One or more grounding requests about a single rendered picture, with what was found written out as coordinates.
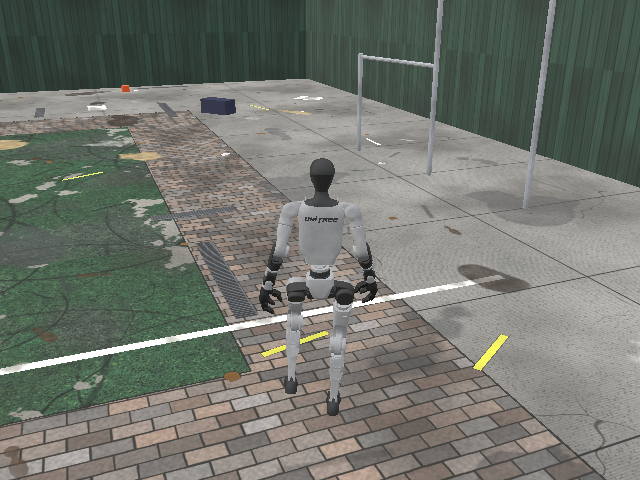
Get right robot forearm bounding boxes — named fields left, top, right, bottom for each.
left=358, top=242, right=376, bottom=284

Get left robot hand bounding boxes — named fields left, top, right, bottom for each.
left=259, top=287, right=282, bottom=314

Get right robot upper arm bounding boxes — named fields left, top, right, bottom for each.
left=342, top=202, right=369, bottom=258

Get robot right thigh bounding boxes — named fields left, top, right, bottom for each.
left=329, top=280, right=354, bottom=355

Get left robot forearm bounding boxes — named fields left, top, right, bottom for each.
left=262, top=242, right=283, bottom=290

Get right robot hand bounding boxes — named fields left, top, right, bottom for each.
left=354, top=279, right=378, bottom=303

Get left robot upper arm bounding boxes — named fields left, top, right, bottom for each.
left=273, top=201, right=301, bottom=258

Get robot left shin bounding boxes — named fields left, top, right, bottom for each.
left=286, top=314, right=300, bottom=382

